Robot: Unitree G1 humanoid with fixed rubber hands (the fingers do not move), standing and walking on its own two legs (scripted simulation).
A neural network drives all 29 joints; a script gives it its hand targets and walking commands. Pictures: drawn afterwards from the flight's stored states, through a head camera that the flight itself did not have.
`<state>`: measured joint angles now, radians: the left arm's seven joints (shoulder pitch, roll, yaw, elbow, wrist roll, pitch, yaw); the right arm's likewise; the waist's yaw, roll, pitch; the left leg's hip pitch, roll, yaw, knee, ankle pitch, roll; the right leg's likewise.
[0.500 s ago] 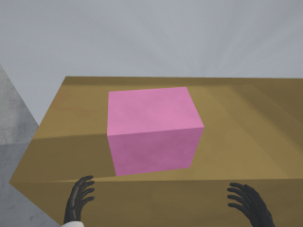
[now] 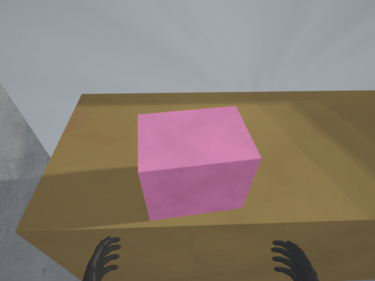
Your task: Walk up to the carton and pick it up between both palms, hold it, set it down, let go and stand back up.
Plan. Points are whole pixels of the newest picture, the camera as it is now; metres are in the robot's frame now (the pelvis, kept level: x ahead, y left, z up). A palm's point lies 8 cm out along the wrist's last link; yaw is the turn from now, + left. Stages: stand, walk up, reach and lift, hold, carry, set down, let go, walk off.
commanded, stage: set down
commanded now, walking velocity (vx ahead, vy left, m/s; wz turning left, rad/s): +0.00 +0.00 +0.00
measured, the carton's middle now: (192, 163) +0.40 +0.02 +0.03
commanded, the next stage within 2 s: let go in 0.78 s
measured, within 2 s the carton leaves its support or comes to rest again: neither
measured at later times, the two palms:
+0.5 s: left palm out of the picture +0.15 +0.23 -0.07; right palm out of the picture +0.16 -0.21 -0.08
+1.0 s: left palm out of the picture +0.14 +0.21 -0.08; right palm out of the picture +0.14 -0.23 -0.09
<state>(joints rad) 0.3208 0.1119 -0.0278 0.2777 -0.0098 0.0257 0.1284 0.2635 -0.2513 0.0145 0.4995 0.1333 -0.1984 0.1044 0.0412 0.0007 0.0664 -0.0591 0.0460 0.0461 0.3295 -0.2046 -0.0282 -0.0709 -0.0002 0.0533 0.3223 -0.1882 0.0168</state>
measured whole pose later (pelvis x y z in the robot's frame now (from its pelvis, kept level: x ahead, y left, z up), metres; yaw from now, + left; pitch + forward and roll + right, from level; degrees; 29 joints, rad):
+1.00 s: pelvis -0.02 -0.01 +0.00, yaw +1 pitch -6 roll +0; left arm 0.16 0.18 -0.01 0.54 0.01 0.13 0.03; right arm 0.16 -0.16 -0.05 0.76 -0.05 -0.20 0.02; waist 0.01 -0.01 0.11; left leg -0.06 0.05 0.04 0.38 -0.21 -0.04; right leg -0.08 0.00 0.03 0.40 -0.21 0.01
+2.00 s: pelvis -0.03 +0.02 -0.01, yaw +2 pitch -1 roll -1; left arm 0.28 0.21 0.00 0.94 0.02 0.00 0.00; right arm 0.33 -0.18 -0.04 0.95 -0.02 0.00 0.00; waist -0.01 0.00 -0.03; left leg -0.22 0.03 0.03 0.48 -0.23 0.00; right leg -0.21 -0.03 0.02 0.43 -0.20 0.04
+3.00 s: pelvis -0.02 +0.00 -0.01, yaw +2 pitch -1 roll +0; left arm 0.34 0.14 0.00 1.08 0.01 -0.02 0.02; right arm 0.36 -0.18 -0.03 1.06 -0.02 -0.01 -0.03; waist 0.00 0.01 -0.02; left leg -0.22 0.04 0.01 0.45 -0.22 -0.02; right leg -0.22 -0.01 0.02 0.43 -0.21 0.02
